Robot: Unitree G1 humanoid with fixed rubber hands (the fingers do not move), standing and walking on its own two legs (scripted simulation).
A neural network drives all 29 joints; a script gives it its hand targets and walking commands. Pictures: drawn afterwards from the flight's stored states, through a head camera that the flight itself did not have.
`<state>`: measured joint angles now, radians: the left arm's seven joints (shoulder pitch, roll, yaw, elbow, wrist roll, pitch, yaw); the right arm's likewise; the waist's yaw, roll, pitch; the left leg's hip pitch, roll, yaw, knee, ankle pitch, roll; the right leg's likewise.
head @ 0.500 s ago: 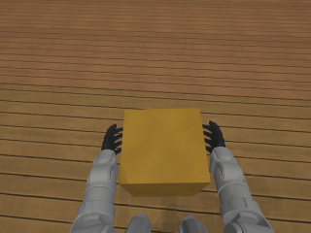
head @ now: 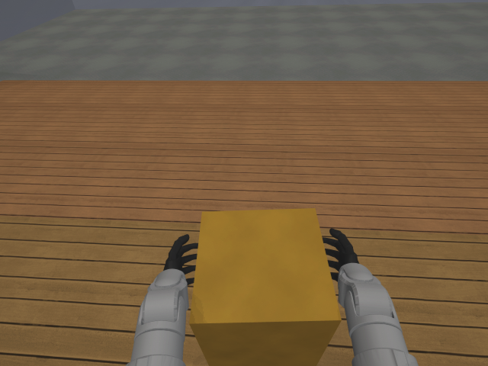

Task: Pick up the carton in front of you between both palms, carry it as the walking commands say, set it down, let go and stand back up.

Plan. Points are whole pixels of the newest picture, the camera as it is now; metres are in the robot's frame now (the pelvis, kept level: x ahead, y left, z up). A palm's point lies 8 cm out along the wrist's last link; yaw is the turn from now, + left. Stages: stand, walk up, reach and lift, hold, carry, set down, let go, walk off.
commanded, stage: reach and lift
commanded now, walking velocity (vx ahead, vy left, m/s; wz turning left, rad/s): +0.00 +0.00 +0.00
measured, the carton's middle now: (260, 291) +0.29 +0.00 -0.05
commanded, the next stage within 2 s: hold in 0.96 s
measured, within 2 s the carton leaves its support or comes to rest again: neither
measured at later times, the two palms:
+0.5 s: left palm (173, 273) +0.29 +0.15 +0.03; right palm (348, 267) +0.29 -0.15 +0.03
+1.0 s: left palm (172, 270) +0.29 +0.15 +0.04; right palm (350, 263) +0.29 -0.15 +0.05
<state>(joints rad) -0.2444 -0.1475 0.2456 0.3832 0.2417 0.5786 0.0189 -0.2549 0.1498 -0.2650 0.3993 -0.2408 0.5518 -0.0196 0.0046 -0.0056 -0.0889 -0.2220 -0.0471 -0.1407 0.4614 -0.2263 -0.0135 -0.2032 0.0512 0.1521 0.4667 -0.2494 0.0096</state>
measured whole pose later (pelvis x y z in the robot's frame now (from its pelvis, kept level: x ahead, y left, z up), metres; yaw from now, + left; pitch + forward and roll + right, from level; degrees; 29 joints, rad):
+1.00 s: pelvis +0.00 +0.00 +0.01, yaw +0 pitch -5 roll +0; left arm -0.25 -0.15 0.22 0.26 0.27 0.71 0.00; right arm -0.26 0.15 -0.23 0.28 -0.27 0.69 0.00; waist 0.00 0.00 -0.01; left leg -0.08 -0.04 -0.14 0.36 -0.19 -0.01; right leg -0.06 0.04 0.14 0.37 -0.21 0.01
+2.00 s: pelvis +0.01 +0.00 +0.00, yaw -1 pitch -1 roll +0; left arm -0.23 -0.14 0.19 0.14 0.23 0.80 0.01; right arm -0.24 0.15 -0.20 0.16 -0.25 0.78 0.00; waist 0.01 0.00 -0.09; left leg -0.20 -0.01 -0.06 0.48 -0.33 -0.01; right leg -0.20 0.01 0.08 0.50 -0.37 0.00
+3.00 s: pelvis +0.53 -0.05 -0.01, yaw -2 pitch +4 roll +1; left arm -0.15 -0.13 0.10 -0.36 0.10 1.21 0.08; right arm -0.14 0.13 -0.10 -0.37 -0.12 1.19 -0.09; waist 0.02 -0.01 -0.09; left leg -0.54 0.04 0.23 0.50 -0.06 0.04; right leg 0.10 -0.04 -0.19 0.27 -0.43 0.01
